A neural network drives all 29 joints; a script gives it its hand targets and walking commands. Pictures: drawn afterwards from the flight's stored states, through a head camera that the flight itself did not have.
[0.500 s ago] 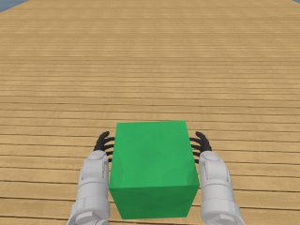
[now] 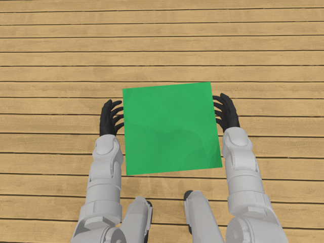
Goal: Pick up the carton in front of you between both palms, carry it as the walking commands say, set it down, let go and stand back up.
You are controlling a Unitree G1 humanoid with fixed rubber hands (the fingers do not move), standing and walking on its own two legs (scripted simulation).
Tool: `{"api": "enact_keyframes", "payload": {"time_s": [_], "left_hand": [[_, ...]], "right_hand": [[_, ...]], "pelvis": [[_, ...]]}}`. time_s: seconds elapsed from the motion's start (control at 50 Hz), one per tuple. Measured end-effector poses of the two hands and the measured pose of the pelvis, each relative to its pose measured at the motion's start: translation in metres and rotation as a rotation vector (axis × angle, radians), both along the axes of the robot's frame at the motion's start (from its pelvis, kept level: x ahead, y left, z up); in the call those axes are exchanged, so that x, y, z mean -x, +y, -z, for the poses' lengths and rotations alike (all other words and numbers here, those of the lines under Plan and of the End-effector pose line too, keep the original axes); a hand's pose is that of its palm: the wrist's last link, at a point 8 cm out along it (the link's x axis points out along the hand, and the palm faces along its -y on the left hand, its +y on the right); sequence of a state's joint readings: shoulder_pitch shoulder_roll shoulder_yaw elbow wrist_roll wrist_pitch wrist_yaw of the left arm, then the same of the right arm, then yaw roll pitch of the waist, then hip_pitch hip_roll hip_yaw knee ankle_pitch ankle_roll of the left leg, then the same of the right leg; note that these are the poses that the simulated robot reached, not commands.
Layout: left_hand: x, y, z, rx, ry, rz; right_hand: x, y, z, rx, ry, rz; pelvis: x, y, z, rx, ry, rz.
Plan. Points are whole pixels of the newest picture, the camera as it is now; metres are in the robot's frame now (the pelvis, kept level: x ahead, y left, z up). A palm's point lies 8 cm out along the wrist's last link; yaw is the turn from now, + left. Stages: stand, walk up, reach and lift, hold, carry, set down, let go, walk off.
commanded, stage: set down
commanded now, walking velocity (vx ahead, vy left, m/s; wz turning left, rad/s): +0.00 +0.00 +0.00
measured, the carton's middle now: (168, 134) +0.40 -0.01 -0.16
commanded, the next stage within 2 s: none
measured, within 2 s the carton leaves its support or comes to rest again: neither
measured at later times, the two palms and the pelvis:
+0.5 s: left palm (125, 133) +0.42 +0.13 -0.22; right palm (216, 124) +0.45 -0.17 -0.23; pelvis -0.03 -0.02 -0.13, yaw +3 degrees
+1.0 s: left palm (135, 136) +0.45 +0.12 -0.38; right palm (207, 125) +0.48 -0.18 -0.38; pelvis -0.05 -0.01 -0.24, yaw +5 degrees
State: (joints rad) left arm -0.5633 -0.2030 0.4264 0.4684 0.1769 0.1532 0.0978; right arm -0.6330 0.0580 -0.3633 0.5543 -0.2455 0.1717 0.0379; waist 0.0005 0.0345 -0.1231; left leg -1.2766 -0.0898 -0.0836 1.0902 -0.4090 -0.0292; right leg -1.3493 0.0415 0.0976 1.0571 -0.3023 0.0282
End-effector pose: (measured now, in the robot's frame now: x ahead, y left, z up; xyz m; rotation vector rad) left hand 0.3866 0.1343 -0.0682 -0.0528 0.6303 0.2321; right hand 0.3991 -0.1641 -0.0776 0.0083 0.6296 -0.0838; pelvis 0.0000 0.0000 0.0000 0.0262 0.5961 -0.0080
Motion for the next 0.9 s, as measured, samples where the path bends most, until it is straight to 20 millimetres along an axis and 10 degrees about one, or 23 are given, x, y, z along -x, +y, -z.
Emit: {"api": "enact_keyframes", "payload": {"time_s": [0.9], "left_hand": [[-0.059, -0.011, 0.276, -0.017, 0.083, -0.035]], "right_hand": [[-0.078, -0.011, 0.274, 0.047, 0.081, -0.091]], "pelvis": [[0.045, -0.014, 0.219, -0.048, 0.228, -0.039]]}}
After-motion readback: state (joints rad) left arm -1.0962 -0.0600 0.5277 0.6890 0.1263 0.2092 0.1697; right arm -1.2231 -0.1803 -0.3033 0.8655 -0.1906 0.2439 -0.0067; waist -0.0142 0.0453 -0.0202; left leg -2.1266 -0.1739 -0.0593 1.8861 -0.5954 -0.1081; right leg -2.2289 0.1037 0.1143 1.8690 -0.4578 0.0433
